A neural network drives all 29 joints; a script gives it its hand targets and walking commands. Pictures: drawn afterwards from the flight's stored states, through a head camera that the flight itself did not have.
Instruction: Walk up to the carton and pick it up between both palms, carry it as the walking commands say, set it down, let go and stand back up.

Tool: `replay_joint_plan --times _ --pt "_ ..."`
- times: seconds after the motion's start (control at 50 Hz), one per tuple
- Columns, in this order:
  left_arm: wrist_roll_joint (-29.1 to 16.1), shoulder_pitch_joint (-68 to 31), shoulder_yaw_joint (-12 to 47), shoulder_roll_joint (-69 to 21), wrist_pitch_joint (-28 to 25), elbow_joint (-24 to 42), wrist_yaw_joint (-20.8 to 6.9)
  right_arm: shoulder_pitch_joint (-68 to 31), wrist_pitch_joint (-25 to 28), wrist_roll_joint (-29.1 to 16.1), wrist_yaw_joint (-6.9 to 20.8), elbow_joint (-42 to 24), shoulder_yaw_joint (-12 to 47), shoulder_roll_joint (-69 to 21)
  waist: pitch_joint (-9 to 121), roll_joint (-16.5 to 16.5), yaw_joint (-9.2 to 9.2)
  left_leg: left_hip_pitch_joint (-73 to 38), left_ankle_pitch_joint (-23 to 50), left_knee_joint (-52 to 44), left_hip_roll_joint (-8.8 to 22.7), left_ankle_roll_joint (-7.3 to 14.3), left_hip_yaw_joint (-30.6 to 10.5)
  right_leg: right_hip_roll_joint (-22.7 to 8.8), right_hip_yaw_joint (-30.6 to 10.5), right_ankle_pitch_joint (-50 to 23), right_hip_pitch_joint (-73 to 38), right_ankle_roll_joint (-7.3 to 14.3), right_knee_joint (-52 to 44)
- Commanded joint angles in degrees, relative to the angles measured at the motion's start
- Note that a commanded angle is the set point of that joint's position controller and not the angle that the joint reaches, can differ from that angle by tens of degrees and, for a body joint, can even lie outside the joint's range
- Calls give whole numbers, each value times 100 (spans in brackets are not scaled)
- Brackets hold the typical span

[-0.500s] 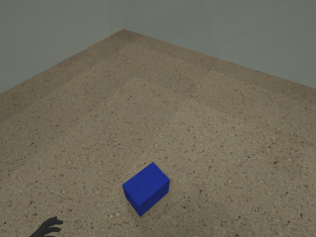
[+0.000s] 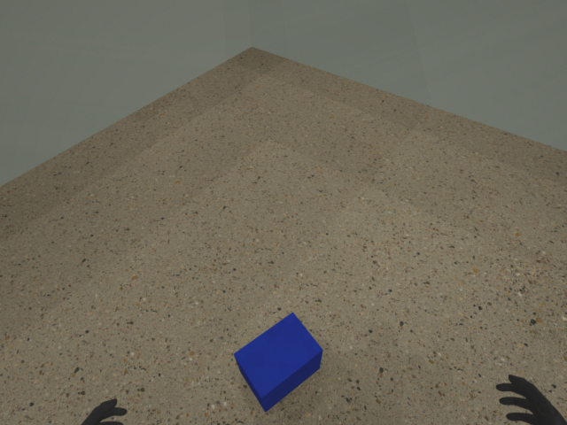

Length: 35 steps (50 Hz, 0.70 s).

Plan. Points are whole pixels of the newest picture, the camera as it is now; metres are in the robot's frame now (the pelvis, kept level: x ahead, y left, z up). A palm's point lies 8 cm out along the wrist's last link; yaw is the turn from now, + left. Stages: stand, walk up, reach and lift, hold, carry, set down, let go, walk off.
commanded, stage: walk up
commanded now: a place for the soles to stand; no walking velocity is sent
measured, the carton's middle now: (279, 361) +0.44 +0.07 -0.68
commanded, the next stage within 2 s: none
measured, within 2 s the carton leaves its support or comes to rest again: neither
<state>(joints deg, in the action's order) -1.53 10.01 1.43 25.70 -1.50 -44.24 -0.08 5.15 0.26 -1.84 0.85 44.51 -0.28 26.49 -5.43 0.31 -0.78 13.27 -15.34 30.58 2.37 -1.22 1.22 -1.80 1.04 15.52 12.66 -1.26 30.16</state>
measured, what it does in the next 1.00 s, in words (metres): steps to the right: right foot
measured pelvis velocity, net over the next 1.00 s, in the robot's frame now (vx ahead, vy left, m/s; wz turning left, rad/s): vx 0.02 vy -0.11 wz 0.20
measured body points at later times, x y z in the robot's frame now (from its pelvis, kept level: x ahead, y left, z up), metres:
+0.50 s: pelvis +0.00 +0.00 +0.01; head +0.02 +0.00 +0.46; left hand +0.12 +0.32 -0.10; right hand +0.09 -0.32 -0.11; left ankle +0.01 +0.13 -0.73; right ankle +0.01 -0.13 -0.73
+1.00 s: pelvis +0.02 -0.11 -0.02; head +0.06 -0.08 +0.43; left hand +0.11 +0.24 -0.11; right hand +0.12 -0.48 -0.08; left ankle +0.01 +0.12 -0.72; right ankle +0.07 -0.22 -0.74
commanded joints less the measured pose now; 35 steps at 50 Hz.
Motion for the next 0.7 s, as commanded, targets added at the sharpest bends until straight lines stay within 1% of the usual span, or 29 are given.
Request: replay_joint_plan --times 0.0,0.02,0.04,0.06,0.12,0.14,0.16,0.18,0.2,0.22,0.24,0.26,0.3,0.34,0.36,0.38,0.42,0.44,0.46,0.48,0.5,0.52,0.54,0.56,0.6,0.62,0.64,0.66,0.68 --pt "-31 -146 -356 1096 -67 -69 67 -66 31 4 -40 235 -330 993 1045 35 72 -871 1972 -502 650 387 -539 -753 -621 -2455 -324 333 -583" --pt "5 -211 -351 1049 -68 -172 61 -176 27 7 -39 264 -318 896 1074 91 56 -950 2003 -570 688 384 -529 -750 -560 -2478 -349 314 -630" --pt "-8 -189 -331 1059 -75 -236 77 -224 23 -5 -40 388 -331 910 1087 -63 75 -1015 2074 -573 683 426 -549 -757 -607 -2356 -304 297 -690" --pt "0 -303 -372 1112 -60 -346 90 -252 22 -20 -25 498 -305 828 1072 -11 89 -898 2157 -670 652 373 -519 -733 -522 -2360 -484 301 -748" --pt "-24 -454 -357 1060 -55 -586 94 -371 24 10 -59 756 -334 910 992 -104 60 -1002 2180 -783 664 356 -470 -751 -539 -2433 -505 300 -897" --pt "-11 -534 -361 1031 -57 -651 87 -316 24 30 -61 852 -326 872 1018 -159 71 -1050 2052 -877 655 316 -432 -765 -522 -2419 -525 282 -909" --pt "-14 -576 -350 1064 -40 -744 89 -319 22 26 -65 985 -306 853 880 30 91 -907 2042 -927 655 301 -471 -706 -513 -2325 -538 296 -955" --pt "-18 -638 -371 1044 -44 -835 100 -401 26 24 -79 1013 -310 832 767 32 76 -904 1882 -975 652 262 -432 -713 -540 -2120 -450 297 -1079" --pt "5 -672 -373 968 -39 -847 99 -475 29 -3 -84 1065 -317 883 776 -34 55 -923 1710 -1012 653 319 -486 -693 -559 -1942 -506 269 -1167" --pt "4 -649 -366 985 -40 -954 97 -453 38 11 -97 1181 -328 834 769 -90 60 -1000 1764 -1096 662 285 -458 -700 -584 -1915 -431 267 -1190" --pt "-4 -742 -373 933 -41 -1002 92 -440 55 32 -109 1240 -309 809 635 -15 92 -863 1611 -1171 656 270 -466 -716 -593 -1744 -432 248 -1249" --pt "-1 -764 -398 964 -31 -1022 102 -433 71 33 -100 1284 -310 817 844 -67 90 -915 1602 -1212 653 271 -423 -716 -576 -1678 -602 287 -1253" --pt "-11 -796 -423 971 -28 -1130 115 -479 80 57 -97 1401 -314 763 762 -40 70 -790 1429 -1306 631 240 -456 -705 -550 -1518 -669 261 -1304" --pt "20 -809 -424 894 -19 -1191 110 -578 102 49 -116 1427 -344 770 752 -51 66 -871 1356 -1334 643 291 -463 -706 -567 -1477 -588 238 -1391" --pt "52 -870 -431 896 -26 -1269 108 -461 110 50 -113 1484 -330 711 880 32 107 -929 1368 -1417 654 254 -486 -687 -515 -1496 -637 260 -1349" --pt "32 -854 -443 890 -29 -1285 112 -478 113 57 -122 1527 -345 743 908 57 83 -884 1370 -1452 672 310 -525 -655 -447 -1403 -706 231 -1334" --pt "27 -869 -447 827 -23 -1327 109 -430 123 57 -117 1585 -338 700 786 73 98 -781 1215 -1459 643 284 -499 -652 -439 -1283 -717 214 -1444" --pt "33 -835 -437 797 -20 -1377 121 -436 106 84 -118 1640 -362 689 831 7 86 -907 1258 -1494 629 255 -502 -664 -460 -1219 -668 208 -1466" --pt "47 -867 -437 769 -21 -1374 119 -439 103 76 -132 1669 -349 656 743 -4 81 -877 1079 -1526 605 279 -475 -686 -549 -1171 -615 223 -1485" --pt "48 -920 -459 810 -13 -1410 112 -412 109 64 -125 1679 -350 580 758 -37 150 -892 988 -1580 616 264 -513 -689 -560 -992 -556 211 -1554" --pt "61 -849 -444 693 -9 -1436 118 -397 94 79 -120 1689 -368 592 694 68 102 -821 853 -1610 615 293 -508 -633 -488 -808 -549 217 -1614" --pt "49 -906 -453 711 -19 -1443 124 -392 103 80 -133 1676 -368 587 647 131 118 -787 903 -1617 602 276 -560 -652 -502 -805 -549 224 -1646" --pt "61 -930 -459 733 -13 -1421 116 -386 105 85 -121 1728 -374 585 600 7 117 -757 800 -1662 605 272 -523 -659 -565 -734 -545 230 -1648" --pt "70 -821 -438 718 -27 -1434 122 -324 104 78 -125 1721 -370 575 538 -10 80 -782 638 -1670 569 248 -532 -637 -615 -575 -432 235 -1706" --pt "87 -915 -452 718 -50 -1424 137 -317 95 74 -124 1750 -379 490 458 72 146 -690 520 -1718 556 258 -566 -639 -609 -245 -372 249 -1772" --pt "570 -1002 -1029 1328 150 -793 -147 1063 80 294 -326 1469 -730 1273 309 215 322 -305 -864 -1608 587 664 -1232 -63 421 1622 -270 420 -543" --pt "630 -1034 -988 1085 227 -552 -239 1382 56 378 -419 1400 -787 1565 113 -457 475 -418 -1832 -1950 1107 1041 -2470 114 -20 1823 618 403 291" --pt "673 -1224 -947 897 272 -210 -316 1507 76 444 -532 1252 -846 1755 -91 -629 585 -614 -2228 -2211 1616 1391 -3233 -35 -461 1922 1569 292 1389" --pt "778 -1167 -973 802 313 41 -374 1507 116 496 -620 1006 -887 1720 13 -112 484 -935 -2113 -2079 1791 1506 -3335 -214 -701 1453 2276 208 2074"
